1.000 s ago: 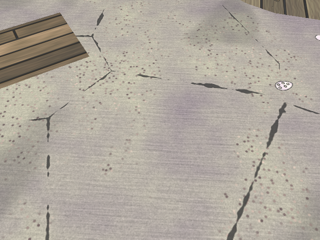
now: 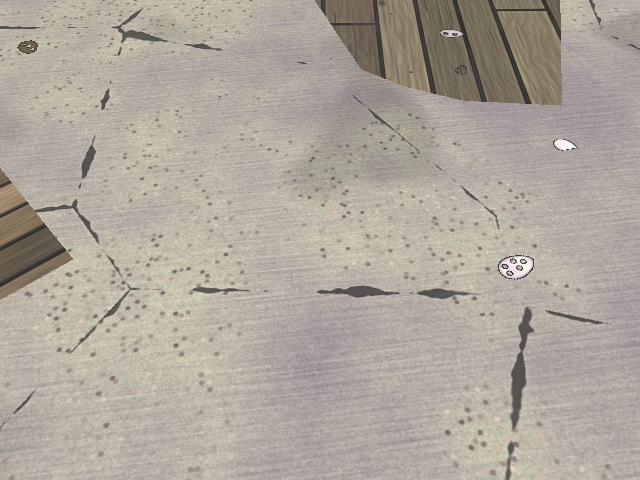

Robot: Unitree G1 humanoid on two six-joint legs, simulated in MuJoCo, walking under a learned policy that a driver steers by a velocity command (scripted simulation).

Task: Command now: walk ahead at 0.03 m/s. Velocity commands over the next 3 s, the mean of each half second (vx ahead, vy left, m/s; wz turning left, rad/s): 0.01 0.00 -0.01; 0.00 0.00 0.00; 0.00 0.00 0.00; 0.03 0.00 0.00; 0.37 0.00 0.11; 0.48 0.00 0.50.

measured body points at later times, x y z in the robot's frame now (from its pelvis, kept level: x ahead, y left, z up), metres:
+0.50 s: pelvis -0.01 +0.00 +0.00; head +0.00 +0.00 +0.45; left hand +0.10 +0.25 -0.13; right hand +0.02 -0.26 -0.15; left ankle -0.06 +0.12 -0.73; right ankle +0.03 -0.11 -0.73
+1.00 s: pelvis -0.02 +0.00 +0.00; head -0.01 +0.00 +0.45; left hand +0.05 +0.25 -0.15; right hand -0.03 -0.23 -0.15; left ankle -0.06 +0.12 -0.73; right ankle +0.03 -0.11 -0.73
